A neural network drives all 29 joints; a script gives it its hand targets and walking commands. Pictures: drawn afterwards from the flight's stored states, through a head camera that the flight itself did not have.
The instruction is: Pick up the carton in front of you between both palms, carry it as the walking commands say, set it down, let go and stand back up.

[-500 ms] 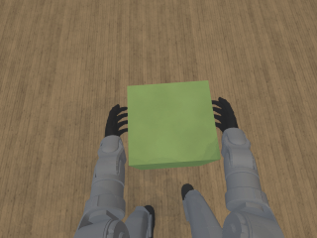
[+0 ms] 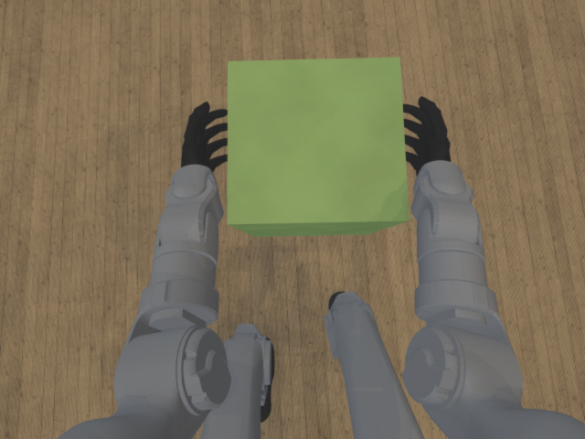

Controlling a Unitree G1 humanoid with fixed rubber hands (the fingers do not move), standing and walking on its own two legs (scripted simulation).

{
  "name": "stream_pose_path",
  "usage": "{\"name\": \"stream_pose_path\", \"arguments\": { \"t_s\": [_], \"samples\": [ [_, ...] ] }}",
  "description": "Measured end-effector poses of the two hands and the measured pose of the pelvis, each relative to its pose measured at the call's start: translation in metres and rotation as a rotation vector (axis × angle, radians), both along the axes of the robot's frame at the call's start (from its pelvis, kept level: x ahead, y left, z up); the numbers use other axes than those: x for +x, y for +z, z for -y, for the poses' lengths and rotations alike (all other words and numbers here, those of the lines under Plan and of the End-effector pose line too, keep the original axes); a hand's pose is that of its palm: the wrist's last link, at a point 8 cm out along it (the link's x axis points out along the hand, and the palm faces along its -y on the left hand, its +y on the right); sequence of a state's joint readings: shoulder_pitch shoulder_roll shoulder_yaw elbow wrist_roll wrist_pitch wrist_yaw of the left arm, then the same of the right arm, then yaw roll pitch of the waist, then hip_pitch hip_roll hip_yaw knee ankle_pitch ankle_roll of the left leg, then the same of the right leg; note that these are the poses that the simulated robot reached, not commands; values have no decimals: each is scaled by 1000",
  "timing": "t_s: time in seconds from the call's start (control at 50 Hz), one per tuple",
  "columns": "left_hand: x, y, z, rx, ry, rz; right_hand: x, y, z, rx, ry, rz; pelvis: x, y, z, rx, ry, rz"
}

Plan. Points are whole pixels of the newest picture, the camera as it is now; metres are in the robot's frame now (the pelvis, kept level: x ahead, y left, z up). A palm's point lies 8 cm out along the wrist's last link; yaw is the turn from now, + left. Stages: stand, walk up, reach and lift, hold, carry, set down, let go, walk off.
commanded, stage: set down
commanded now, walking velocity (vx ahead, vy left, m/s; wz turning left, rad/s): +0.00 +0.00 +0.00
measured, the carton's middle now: (311, 165) +0.47 -0.09 -0.17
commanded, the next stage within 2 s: none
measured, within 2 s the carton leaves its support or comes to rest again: rests again in 1.38 s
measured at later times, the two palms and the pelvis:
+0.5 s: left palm (237, 161) +0.53 +0.03 -0.23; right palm (410, 173) +0.45 -0.26 -0.23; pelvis -0.03 +0.01 -0.11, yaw +2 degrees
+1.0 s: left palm (255, 164) +0.56 +0.01 -0.37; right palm (397, 182) +0.46 -0.27 -0.36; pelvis -0.02 +0.01 -0.19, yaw +3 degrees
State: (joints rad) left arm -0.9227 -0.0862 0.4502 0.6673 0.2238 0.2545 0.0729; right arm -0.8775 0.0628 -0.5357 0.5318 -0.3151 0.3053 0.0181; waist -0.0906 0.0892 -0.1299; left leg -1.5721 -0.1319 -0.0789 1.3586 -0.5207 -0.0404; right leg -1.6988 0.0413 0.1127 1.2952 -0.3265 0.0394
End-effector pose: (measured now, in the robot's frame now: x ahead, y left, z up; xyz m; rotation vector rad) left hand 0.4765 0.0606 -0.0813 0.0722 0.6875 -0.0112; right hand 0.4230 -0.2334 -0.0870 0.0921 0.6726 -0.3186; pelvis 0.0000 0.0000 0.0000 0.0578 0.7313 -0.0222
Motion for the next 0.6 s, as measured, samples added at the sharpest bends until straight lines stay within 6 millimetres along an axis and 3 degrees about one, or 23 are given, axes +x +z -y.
{"name": "stream_pose_path", "arguments": {
  "t_s": [0.24,0.6],
  "samples": [
    [27,-73,13,13,-51,-5,13,-76,11,-5,-33,-10,-14,-64,1,22,7,-63],
    [59,-181,35,26,-140,-35,26,-178,28,-38,-81,-51,-29,-134,-9,6,38,-86]
  ]
}}
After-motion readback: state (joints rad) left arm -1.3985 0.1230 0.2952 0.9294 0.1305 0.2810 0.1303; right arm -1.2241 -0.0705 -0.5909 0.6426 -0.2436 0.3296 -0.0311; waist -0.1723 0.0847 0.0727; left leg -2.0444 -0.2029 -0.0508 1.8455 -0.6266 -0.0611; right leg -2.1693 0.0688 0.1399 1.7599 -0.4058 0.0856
